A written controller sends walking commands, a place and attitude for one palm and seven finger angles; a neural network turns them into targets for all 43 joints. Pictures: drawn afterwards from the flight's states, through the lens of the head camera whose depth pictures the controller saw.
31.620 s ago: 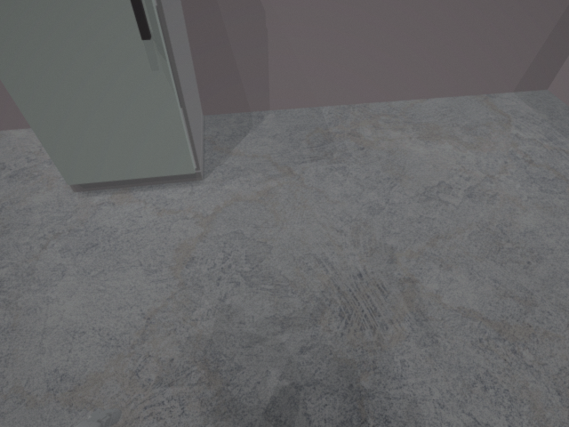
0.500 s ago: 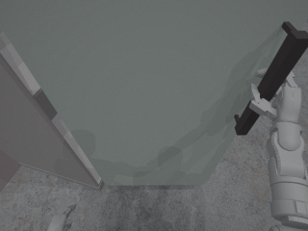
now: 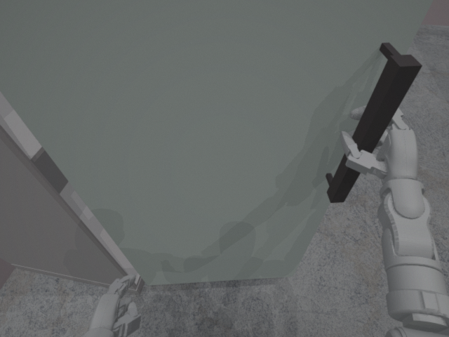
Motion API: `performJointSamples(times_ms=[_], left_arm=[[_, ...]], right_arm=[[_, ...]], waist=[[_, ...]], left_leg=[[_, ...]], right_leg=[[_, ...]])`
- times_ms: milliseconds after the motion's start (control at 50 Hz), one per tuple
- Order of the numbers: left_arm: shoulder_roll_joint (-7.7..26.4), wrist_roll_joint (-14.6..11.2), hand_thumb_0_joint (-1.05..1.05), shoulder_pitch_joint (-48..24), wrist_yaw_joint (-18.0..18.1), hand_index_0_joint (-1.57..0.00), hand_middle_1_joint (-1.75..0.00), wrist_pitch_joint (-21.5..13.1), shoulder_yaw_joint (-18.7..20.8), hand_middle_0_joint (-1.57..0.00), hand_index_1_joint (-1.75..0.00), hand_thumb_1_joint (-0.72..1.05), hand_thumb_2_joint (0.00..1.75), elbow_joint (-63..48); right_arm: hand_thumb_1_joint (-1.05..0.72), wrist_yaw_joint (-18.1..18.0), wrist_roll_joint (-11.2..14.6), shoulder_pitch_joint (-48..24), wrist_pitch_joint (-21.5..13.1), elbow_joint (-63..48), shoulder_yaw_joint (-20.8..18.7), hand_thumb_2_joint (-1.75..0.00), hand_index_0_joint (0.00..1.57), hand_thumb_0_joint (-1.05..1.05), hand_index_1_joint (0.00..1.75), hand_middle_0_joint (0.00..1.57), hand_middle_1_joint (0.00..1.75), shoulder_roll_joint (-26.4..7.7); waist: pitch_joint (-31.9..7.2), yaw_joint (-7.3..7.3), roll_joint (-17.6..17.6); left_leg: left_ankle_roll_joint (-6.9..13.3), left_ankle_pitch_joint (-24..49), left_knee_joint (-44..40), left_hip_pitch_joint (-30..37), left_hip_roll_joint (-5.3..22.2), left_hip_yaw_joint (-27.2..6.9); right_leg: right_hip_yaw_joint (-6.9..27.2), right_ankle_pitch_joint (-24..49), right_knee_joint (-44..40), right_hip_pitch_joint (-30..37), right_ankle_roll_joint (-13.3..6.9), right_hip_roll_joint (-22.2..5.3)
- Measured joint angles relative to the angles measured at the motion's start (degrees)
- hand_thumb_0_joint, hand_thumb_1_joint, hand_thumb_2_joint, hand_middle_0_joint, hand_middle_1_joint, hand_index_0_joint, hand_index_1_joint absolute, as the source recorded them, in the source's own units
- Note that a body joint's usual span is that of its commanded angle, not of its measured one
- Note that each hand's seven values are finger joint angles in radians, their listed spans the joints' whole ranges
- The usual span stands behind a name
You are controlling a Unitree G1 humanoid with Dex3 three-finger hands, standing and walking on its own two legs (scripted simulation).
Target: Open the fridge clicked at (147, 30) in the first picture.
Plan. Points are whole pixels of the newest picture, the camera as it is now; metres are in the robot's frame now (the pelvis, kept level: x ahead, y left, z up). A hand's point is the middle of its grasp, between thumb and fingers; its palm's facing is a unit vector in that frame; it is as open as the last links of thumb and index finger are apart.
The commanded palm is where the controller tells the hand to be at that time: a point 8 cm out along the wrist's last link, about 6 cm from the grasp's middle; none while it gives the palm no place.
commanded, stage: loosen the grip on the handle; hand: right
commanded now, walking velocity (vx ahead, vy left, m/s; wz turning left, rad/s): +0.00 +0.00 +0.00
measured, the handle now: (356, 136) +0.42 -0.21 +0.14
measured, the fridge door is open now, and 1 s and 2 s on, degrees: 76 76 76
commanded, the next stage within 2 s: slip the hand off the handle in 0.50 s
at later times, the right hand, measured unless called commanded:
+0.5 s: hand (357, 160) +0.37 -0.19 +0.14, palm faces +0.18 +0.97 -0.14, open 14.1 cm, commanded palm +0.33 -0.24 +0.15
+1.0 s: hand (394, 163) +0.37 -0.26 +0.14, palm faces +0.23 +0.96 -0.15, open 14.7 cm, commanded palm +0.34 -0.30 +0.14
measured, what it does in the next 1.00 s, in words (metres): stands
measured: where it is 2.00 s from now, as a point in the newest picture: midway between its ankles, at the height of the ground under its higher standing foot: outside the picture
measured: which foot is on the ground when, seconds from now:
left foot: down 0.00-1.00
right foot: down 0.00-1.00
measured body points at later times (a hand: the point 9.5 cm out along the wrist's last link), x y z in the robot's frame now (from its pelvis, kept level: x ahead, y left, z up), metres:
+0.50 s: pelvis -0.02 +0.01 -0.02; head -0.01 +0.01 +0.43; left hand +0.07 +0.28 -0.12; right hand +0.35 -0.25 +0.15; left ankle +0.00 +0.12 -0.74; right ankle +0.04 -0.12 -0.74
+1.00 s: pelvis +0.02 -0.01 -0.02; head +0.03 -0.01 +0.43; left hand +0.18 +0.24 -0.10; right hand +0.35 -0.31 +0.15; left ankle +0.00 +0.12 -0.74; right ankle +0.04 -0.12 -0.74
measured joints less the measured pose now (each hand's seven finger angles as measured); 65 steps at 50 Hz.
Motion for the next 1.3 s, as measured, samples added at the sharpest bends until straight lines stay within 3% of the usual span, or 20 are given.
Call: performJointSamples(times_ms=[40, 80, 160, 280, 440, 620, 760, 1000, 1220, 1300], left_arm=[[1.02, 0.35, 0.01, 1.16, -0.74, -0.21, -0.30, -1.34, 0.29, -0.20, -0.30, 0.91, 0.90, -0.37], [2.17, 0.53, 0.01, 2.12, -1.20, -0.21, -0.30, -2.14, 0.51, -0.20, -0.30, 0.91, 0.90, -0.90], [3.52, 0.52, 0.01, 4.10, -1.32, -0.21, -0.30, -2.47, 0.75, -0.20, -0.30, 0.91, 0.90, -0.87], [4.68, 0.02, 0.01, 6.83, 0.06, -0.21, -0.30, -2.28, 0.37, -0.20, -0.30, 0.91, 0.90, 1.62], [4.37, -0.32, 0.02, 8.32, 1.20, -0.21, -0.30, -2.88, -0.10, -0.20, -0.30, 0.91, 0.90, 3.02], [3.39, 0.44, 0.02, 6.04, 1.12, -0.21, -0.30, -4.25, -0.67, -0.20, -0.30, 0.91, 0.90, 1.67], [2.56, 0.76, 0.01, 3.20, 0.98, -0.21, -0.30, -3.41, -1.27, -0.20, -0.30, 0.91, 0.90, -0.50], [3.10, 0.26, 0.01, 3.70, 1.02, -0.21, -0.30, -2.49, -0.87, -0.20, -0.30, 0.91, 0.90, -0.88], [2.96, 0.23, 0.01, 4.90, 1.53, -0.21, -0.30, -1.65, -1.10, -0.20, -0.30, 0.91, 0.90, -0.49], [3.08, 0.04, 0.01, 5.94, 1.30, -0.21, -0.30, -1.57, -0.84, -0.20, -0.30, 0.91, 0.90, -0.84]], right_arm=[[-0.46, 0.63, 1.96, 0.25, 1.22, 1.96, -2.42, -0.75, 0.38, -0.09, 1.40, 0.46, 1.40, 0.89], [-0.41, -0.71, 2.10, 0.53, 0.87, 4.32, -3.18, -0.72, 0.36, -0.07, 1.36, 0.46, 1.40, 0.90], [-0.20, -2.91, 1.22, -0.30, -4.13, 9.16, -3.96, -0.59, 0.33, -0.04, 1.33, 0.46, 1.40, 0.37], [0.22, -2.60, 0.52, -3.11, -10.70, 13.98, -2.48, -0.37, 0.34, -0.01, 1.32, 0.43, 1.37, -2.32], [0.48, -0.01, 4.29, -0.66, -12.10, 12.07, -3.64, -0.24, 0.33, -0.01, 1.25, 0.44, 1.34, -3.84], [0.55, -2.35, 3.74, 4.54, -9.88, 3.49, -2.52, -0.20, 0.28, -0.01, 1.17, 0.38, 1.25, -0.64], [0.55, -2.37, 3.28, 6.75, -7.86, 1.30, -4.33, -0.20, 0.27, -0.01, 1.15, 0.33, 1.20, -0.94], [0.55, 3.67, 6.00, 9.57, -6.35, -2.24, -7.30, -0.20, 0.26, -0.01, 1.15, 0.26, 1.16, -3.51], [0.55, 6.82, 7.23, 9.92, -6.21, -0.67, -11.46, -0.20, 0.26, -0.01, 1.15, 0.26, 1.15, -5.90], [0.55, 8.39, 8.75, 12.58, -6.42, -2.62, -12.36, -0.20, 0.26, -0.01, 1.15, 0.26, 1.15, -6.24]], waist=[[-1.69, 0.76, -0.50], [-2.95, 1.74, -1.59], [-3.73, 2.90, -1.83], [-3.01, 2.36, -1.51], [-3.21, 1.66, -2.20], [-3.92, 1.04, -2.75], [-4.84, 0.39, -2.46], [-5.97, -1.29, -2.57], [-6.10, -0.58, -2.79], [-6.57, -0.41, -3.13]], left_leg=[[-0.01, -0.35, 0.13, -0.37, 0.32, 0.04], [-0.12, -0.63, 1.17, -1.17, 0.25, -0.01], [0.19, -1.70, 4.80, -3.73, 0.16, 0.18], [0.72, -2.29, 7.97, -7.15, -0.50, 0.37], [0.85, -1.91, 8.06, -8.59, -2.05, -1.29], [0.20, -3.08, 7.80, -7.85, -1.64, -1.74], [-0.23, -4.28, 8.07, -7.78, -1.24, -1.98], [-0.71, -5.98, 8.09, -7.01, -0.77, -0.91], [-0.75, -6.23, 8.66, -7.72, -0.86, -0.89], [-0.73, -6.04, 8.56, -7.80, -1.06, -1.13]], right_leg=[[0.02, 0.27, -0.07, -0.38, -0.47, 0.33], [0.00, -0.15, 1.03, -1.15, -0.74, 0.20], [0.31, -0.86, 3.95, -3.47, -0.70, -0.06], [2.50, -2.18, 7.53, -7.12, -1.22, 0.47], [4.90, -3.04, 8.75, -8.34, -1.22, 1.59], [4.57, -4.27, 9.16, -7.89, -1.01, 2.02], [4.32, -5.70, 9.81, -8.01, -1.43, 2.40], [5.37, -7.97, 11.74, -8.61, -1.88, 2.93], [5.40, -8.37, 12.58, -9.42, -1.94, 2.85], [5.17, -8.33, 12.53, -9.41, -1.91, 2.64]])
